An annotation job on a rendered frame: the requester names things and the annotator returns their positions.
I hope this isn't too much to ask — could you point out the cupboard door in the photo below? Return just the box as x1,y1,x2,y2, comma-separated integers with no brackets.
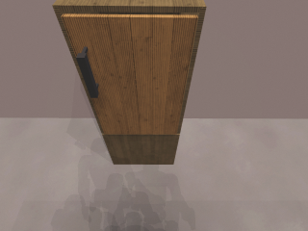
61,13,198,135

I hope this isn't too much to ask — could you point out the handle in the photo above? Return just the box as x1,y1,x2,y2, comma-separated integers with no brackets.
76,46,99,98

